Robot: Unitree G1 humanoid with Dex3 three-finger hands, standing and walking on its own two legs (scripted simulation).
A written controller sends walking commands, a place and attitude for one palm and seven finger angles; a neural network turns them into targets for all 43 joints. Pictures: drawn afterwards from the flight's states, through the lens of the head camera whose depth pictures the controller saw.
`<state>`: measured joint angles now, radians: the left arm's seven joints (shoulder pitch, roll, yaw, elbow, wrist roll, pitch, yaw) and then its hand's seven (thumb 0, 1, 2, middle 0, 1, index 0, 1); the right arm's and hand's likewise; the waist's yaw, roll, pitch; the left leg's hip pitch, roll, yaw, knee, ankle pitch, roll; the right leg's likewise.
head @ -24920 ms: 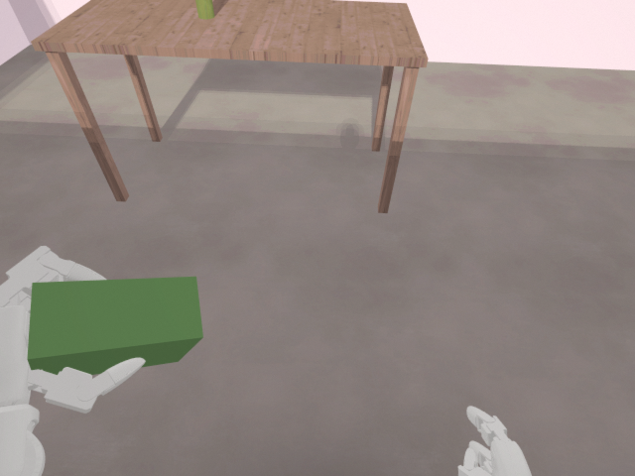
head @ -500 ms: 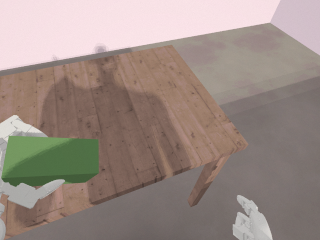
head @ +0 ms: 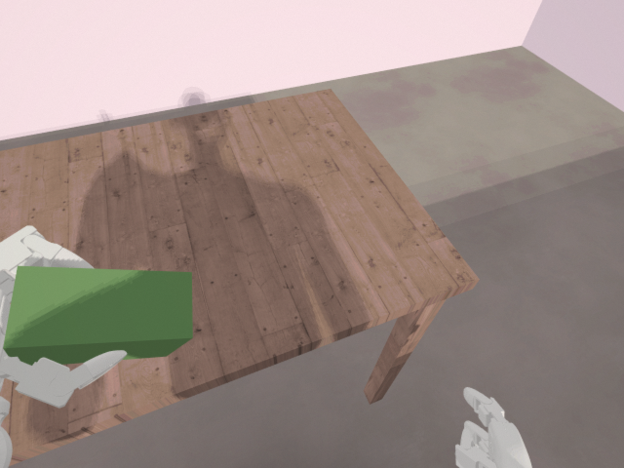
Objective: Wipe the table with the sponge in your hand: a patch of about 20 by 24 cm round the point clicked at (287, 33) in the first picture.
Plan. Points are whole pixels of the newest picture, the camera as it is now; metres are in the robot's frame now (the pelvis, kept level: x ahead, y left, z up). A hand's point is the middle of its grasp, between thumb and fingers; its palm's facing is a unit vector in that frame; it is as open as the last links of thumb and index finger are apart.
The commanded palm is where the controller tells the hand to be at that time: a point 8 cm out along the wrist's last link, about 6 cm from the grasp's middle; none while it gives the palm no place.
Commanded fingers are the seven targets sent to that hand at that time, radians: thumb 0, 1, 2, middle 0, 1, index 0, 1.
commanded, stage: shuffle to correct the standing spot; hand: left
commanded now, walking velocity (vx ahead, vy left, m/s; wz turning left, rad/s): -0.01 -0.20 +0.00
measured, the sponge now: (132, 318) +0.23 +0.19 +0.14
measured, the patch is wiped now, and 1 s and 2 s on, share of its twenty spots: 0.00 0.00 0.00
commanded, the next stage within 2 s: come to a stop and stand still in 0.26 s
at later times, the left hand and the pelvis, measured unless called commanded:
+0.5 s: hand (16, 277) +0.24 +0.28 +0.19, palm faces +0.39 -0.77 -0.50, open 10.1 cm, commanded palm +0.16 +0.27 +0.18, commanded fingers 0.00 0.10 1.30 -1.20 -1.60 -1.20 -1.60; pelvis +0.00 +0.00 +0.00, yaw -1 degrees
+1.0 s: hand out of the picture +0.21 +0.32 +0.16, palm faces +0.40 -0.85 -0.33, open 10.1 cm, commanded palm +0.15 +0.35 +0.18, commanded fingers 0.00 0.10 1.30 -1.20 -1.60 -1.20 -1.60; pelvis -0.01 +0.07 +0.01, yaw -1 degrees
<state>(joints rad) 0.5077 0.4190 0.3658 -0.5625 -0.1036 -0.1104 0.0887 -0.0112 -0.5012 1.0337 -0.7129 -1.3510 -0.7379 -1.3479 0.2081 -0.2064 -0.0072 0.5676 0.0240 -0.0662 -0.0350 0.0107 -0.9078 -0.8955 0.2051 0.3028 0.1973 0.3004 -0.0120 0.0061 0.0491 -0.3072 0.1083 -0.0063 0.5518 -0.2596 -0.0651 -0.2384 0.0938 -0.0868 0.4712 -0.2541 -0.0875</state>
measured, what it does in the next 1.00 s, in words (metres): shifts its weight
